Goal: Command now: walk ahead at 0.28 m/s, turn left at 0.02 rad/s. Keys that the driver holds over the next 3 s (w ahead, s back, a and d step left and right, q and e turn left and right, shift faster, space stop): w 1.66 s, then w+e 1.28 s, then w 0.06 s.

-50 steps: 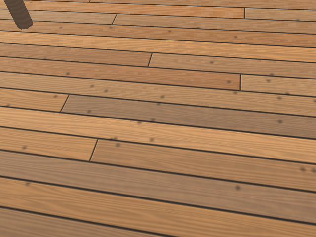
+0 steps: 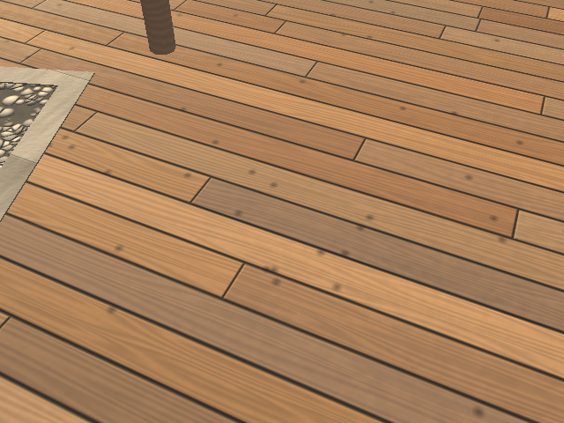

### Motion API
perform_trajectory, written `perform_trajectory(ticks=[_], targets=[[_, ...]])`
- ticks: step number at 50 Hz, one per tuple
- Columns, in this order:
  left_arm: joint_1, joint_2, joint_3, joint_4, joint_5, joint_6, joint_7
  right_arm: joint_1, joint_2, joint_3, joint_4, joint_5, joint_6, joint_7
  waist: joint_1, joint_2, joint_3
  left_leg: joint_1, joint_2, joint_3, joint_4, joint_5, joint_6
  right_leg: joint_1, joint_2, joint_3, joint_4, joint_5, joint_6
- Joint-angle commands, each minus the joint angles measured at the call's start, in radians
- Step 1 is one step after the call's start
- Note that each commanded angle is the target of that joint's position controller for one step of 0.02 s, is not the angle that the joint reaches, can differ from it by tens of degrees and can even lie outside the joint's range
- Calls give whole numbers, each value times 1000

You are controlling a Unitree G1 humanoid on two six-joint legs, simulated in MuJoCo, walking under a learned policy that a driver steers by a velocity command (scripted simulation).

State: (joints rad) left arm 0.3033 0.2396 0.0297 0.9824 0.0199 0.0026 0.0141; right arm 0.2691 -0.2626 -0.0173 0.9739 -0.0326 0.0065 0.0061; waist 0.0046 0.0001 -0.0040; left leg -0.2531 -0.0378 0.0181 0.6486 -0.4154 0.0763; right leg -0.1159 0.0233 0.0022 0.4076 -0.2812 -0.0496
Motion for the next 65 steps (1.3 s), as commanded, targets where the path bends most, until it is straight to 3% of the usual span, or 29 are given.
perform_trajectory(ticks=[1,4,6,7,8,9,11,16,23,26,28,29,30,31,32,33,36,41,46,51,54,56,57,58,59,60,62,63,65], targets=[[12,171,44,-23,0,-27,-4,-100,-75,-16,-93,4,-44,16,11,-108,145,-223,62,-9,54,-28,6,-14,-318,373,-310,-351,-187],[-50,169,50,-27,-14,-37,-12,4,-51,-19,-53,11,-59,18,-52,-101,111,68,10,73,-158,120,8,-154,-209,195,-226,-240,-132],[-68,131,42,-36,-4,-42,-15,182,-88,-36,13,7,-66,4,-116,3,79,360,29,-6,-265,78,14,-363,-128,101,-12,-239,-95],[-105,38,14,-79,-9,-50,-25,300,-180,-58,27,-4,-74,-8,-161,250,38,458,287,-428,-473,-261,80,-526,-3,-36,333,-224,-43],[-130,81,25,-102,6,-52,-27,344,-217,-65,50,0,-71,-5,-147,253,83,392,422,-687,-569,-385,157,-631,35,-7,539,-284,-55],[-131,110,32,-97,13,-54,-32,244,-172,-54,25,-1,-70,-6,-82,113,151,315,407,-619,-548,-354,165,-652,-34,57,639,-197,-73],[-92,87,27,-67,5,-65,-50,130,-119,-39,-13,8,-87,-3,-18,55,139,265,313,-431,-555,-113,118,-597,-90,51,634,-28,-63],[-166,62,20,-80,20,-45,-62,235,-69,-17,45,21,-109,-9,-24,69,91,330,235,-182,-513,503,102,-615,-98,-38,610,96,6],[-409,29,-9,-185,3,-43,-58,275,-67,-7,82,14,-104,-17,-61,96,148,276,212,-79,-519,720,105,-509,-47,-124,259,212,5],[-353,58,1,-185,1,-49,-44,238,-85,-11,89,15,-107,-20,-11,98,115,324,240,-54,-436,988,88,-374,-9,-131,184,191,-54],[-139,99,24,-119,1,-60,-27,204,-107,-19,86,12,-101,-24,82,99,-3,352,233,-32,-185,1196,63,-160,42,-128,147,143,-93],[27,121,39,-63,8,-68,-17,186,-111,-20,81,16,-96,-23,152,78,-84,266,202,-9,20,1093,48,48,26,-107,85,173,-115],[185,202,62,-33,32,-72,-5,210,-68,-9,57,18,-96,-19,184,-25,-198,70,144,24,325,712,38,279,-197,140,68,-1,-158],[179,267,75,-36,42,-68,-11,341,47,4,54,41,-92,-6,86,-227,-286,-280,-56,3,690,-114,2,478,-458,675,-66,-64,-310],[85,218,73,-41,-6,-60,-21,248,-61,-21,47,19,-90,-9,84,-87,-199,-370,-5,-103,744,-45,26,366,-405,708,-162,-212,-296],[-27,148,54,-62,-15,-64,-23,150,-77,-29,13,17,-95,-5,46,-58,-41,-394,52,-88,698,66,32,202,-373,525,-189,-200,-262],[-61,37,22,-32,-6,-92,-22,122,-25,-25,10,-2,-78,8,-34,-26,45,-243,121,-80,554,151,15,-55,-253,258,-252,110,-183],[58,78,26,20,-10,-115,-18,-6,-4,-24,-39,-9,-44,25,-36,-34,85,-339,152,-21,404,245,-32,-63,-213,127,-306,256,-179],[148,70,16,41,-13,-111,-17,-220,7,-12,-112,6,-49,29,21,-44,107,-376,133,38,122,414,-58,11,-171,47,-299,425,-136],[232,76,12,73,0,-104,-4,-346,1,-7,-160,9,-57,25,63,-61,112,-385,92,66,-33,410,-30,187,-211,40,-245,564,-141],[205,94,17,77,8,-98,6,-311,-19,-16,-165,9,-69,19,22,-72,95,-297,53,74,-98,297,15,255,-240,25,-145,793,-132],[175,111,22,76,7,-93,6,-100,-52,-37,-98,6,-82,4,-68,-73,-13,-47,-10,96,-170,263,58,242,-219,-2,93,985,-106],[158,104,18,65,-1,-94,4,75,-89,-55,-45,-10,-92,-7,-139,-51,-105,204,44,40,-196,301,94,103,-186,-27,301,839,-88],[197,29,-1,23,-35,-97,-7,221,-191,-83,-24,-37,-95,-19,-151,105,-247,515,321,-321,-211,198,183,-213,-85,-87,652,413,-46],[253,44,13,35,-39,-96,-10,213,-201,-92,-19,-12,-78,-5,-118,204,-333,604,470,-699,-337,222,282,-425,64,-24,919,-235,-35],[165,95,29,20,-17,-90,-5,103,-159,-83,-32,16,-72,2,-79,78,-182,481,420,-574,-357,177,251,-509,-10,57,955,-165,-50],[66,52,26,-5,-9,-95,-13,-17,-47,-54,-43,17,-85,5,-26,16,10,218,334,-351,-437,261,184,-484,-82,50,842,-42,-49],[55,44,28,-10,8,-81,-19,-24,-7,-40,-27,19,-92,2,6,18,44,137,272,-270,-462,311,132,-435,-105,51,785,-12,-44],[96,12,23,2,20,-57,-31,19,-9,-38,-1,18,-107,-2,31,57,34,90,260,-213,-482,412,141,-382,-108,33,748,-1,-22]])
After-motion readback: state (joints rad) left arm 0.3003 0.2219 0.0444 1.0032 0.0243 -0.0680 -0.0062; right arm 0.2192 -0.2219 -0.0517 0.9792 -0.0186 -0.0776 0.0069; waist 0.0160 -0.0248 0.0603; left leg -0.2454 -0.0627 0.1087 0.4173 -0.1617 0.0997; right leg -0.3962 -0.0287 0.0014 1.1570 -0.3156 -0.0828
